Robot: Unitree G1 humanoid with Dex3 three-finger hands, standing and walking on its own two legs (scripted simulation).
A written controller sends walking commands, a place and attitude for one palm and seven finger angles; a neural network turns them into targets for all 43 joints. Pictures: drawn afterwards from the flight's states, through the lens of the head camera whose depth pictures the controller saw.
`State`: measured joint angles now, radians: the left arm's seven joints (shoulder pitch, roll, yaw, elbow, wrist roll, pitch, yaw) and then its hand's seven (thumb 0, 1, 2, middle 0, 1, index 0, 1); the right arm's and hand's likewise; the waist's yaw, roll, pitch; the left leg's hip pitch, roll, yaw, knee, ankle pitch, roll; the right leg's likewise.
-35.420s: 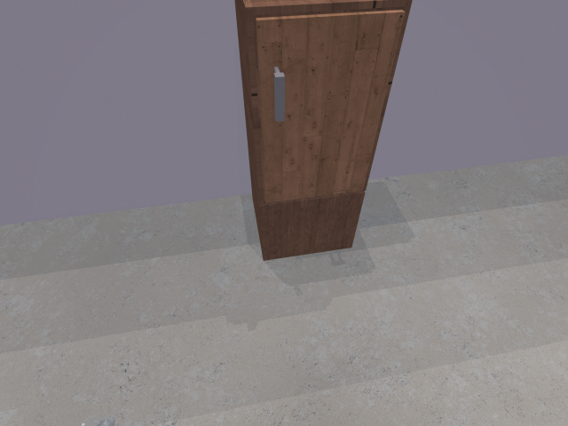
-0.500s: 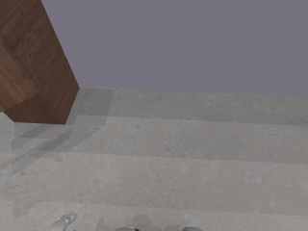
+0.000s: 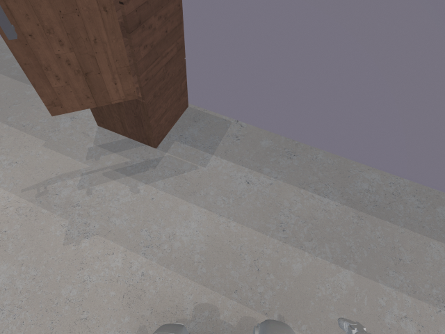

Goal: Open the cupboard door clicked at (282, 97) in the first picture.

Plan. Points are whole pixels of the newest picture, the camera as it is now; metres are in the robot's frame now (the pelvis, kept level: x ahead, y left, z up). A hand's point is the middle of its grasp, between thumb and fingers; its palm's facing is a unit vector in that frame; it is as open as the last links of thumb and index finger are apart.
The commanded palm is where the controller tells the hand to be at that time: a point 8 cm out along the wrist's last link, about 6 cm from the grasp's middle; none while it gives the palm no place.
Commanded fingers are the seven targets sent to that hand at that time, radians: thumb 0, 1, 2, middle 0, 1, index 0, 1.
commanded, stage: turn to face it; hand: left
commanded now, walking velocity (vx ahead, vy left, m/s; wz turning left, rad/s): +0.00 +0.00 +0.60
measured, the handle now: (1, 13) +0.88 +0.71 +0.05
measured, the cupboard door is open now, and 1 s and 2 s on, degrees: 46 46 46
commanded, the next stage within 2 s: take the last steps up to it in 0.62 s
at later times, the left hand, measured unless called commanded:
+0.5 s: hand out of the picture +0.00 +0.16 -0.16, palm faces +0.31 -0.93 -0.19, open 7.4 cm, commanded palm none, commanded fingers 0.00 0.90 0.90 -0.20 -0.30 -0.20 -0.30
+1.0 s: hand out of the picture -0.03 +0.17 -0.15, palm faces +0.47 -0.85 -0.21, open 7.4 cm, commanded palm none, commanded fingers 0.00 0.90 0.90 -0.20 -0.30 -0.20 -0.30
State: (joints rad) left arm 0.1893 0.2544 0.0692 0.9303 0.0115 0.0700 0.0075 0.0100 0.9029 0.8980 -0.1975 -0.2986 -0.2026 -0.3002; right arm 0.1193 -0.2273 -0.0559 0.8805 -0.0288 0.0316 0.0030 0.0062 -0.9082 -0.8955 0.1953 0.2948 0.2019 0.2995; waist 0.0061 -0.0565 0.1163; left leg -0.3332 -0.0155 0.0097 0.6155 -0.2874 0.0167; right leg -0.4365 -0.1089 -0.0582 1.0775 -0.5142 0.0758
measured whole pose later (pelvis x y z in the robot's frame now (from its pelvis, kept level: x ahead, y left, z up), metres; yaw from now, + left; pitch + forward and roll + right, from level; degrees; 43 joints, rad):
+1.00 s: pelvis +0.02 -0.02 +0.01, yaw +26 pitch -1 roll +0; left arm 0.27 0.17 0.05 0.98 0.02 -0.03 0.00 0.00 0.90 0.90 -0.20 -0.30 -0.20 -0.30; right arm 0.21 -0.21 -0.06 1.01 -0.03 0.07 0.03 0.01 -0.91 -0.90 0.20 0.30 0.20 0.30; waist 0.01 0.02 0.05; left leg -0.48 0.01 0.01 1.04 -0.34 -0.02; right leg -0.14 -0.07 -0.11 0.46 -0.31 0.02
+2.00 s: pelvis +0.28 +0.20 +0.01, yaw +27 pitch -1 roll -1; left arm 0.36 0.19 0.05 1.12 0.01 -0.04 -0.01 0.00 0.93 0.90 -0.20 -0.30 -0.20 -0.30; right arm 0.17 -0.18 -0.05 1.02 -0.03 -0.04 0.02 0.01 -0.91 -0.90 0.19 0.29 0.20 0.30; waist 0.03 -0.02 0.04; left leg -0.36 0.06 0.12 0.52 -0.18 0.00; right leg -0.08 -0.06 -0.13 0.49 -0.38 0.02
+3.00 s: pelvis +0.45 +0.28 +0.01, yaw +26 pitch +0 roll +0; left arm 0.19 0.21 0.04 0.98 0.01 0.05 0.02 0.01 0.91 0.90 -0.19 -0.30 -0.20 -0.30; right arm 0.12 -0.18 -0.03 0.96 -0.03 0.03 -0.03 0.00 -0.91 -0.90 0.20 0.30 0.20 0.30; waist 0.01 0.01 0.08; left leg -0.33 0.04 0.08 0.53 -0.20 0.02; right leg -0.26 -0.01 -0.03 0.72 -0.46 0.02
